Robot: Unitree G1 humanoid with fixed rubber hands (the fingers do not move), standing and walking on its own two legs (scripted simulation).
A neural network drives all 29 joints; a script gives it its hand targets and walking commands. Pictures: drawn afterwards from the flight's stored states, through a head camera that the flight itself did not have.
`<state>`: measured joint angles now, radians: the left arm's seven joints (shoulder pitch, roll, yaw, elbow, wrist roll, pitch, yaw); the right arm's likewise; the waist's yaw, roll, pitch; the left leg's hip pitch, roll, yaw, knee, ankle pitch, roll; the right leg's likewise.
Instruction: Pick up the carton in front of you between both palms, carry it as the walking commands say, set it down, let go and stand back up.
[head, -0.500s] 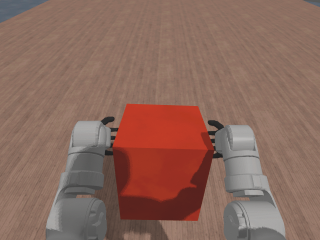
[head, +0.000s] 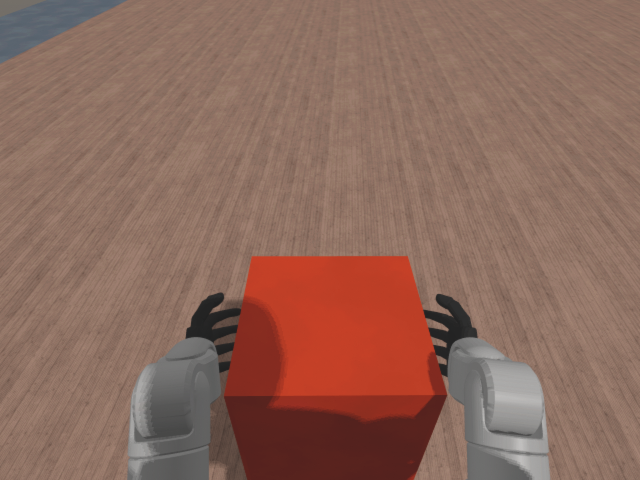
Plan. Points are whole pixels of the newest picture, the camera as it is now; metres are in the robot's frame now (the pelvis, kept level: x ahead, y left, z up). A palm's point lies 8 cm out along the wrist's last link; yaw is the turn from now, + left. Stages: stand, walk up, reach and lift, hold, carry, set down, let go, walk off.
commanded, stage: carry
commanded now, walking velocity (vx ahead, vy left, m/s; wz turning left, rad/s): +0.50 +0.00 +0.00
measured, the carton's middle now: (330, 375) +0.28 +0.00 +0.00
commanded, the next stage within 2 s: none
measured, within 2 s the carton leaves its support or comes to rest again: neither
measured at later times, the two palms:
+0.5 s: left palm (210, 202) +0.58 +0.20 +0.06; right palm (378, 205) +0.56 -0.09 +0.07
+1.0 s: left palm (257, 115) +0.90 +0.15 +0.08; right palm (382, 118) +0.90 -0.15 +0.07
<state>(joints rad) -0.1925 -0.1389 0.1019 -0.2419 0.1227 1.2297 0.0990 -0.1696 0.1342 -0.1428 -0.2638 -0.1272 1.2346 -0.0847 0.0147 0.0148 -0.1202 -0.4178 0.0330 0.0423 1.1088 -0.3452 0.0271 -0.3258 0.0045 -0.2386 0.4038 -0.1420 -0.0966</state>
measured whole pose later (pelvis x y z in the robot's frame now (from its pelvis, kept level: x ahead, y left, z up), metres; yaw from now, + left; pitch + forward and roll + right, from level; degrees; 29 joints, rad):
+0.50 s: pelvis +0.31 +0.07 +0.00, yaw -3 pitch +5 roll -1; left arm -0.17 -0.14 0.13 -0.23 0.13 1.23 0.09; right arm -0.17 0.13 -0.11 -0.20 -0.13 1.21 -0.08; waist -0.01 -0.02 -0.13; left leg -0.39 0.07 0.21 0.47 -0.16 0.05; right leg -0.40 -0.07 -0.07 1.10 -0.41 0.01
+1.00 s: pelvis +0.64 +0.00 +0.00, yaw +1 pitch +4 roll +1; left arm -0.17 -0.14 0.10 -0.28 0.11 1.22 0.09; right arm -0.17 0.14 -0.13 -0.30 -0.13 1.24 -0.09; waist 0.01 0.03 -0.09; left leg -0.44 0.07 0.08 1.10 -0.37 0.01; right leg -0.35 -0.06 -0.25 0.43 -0.17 -0.07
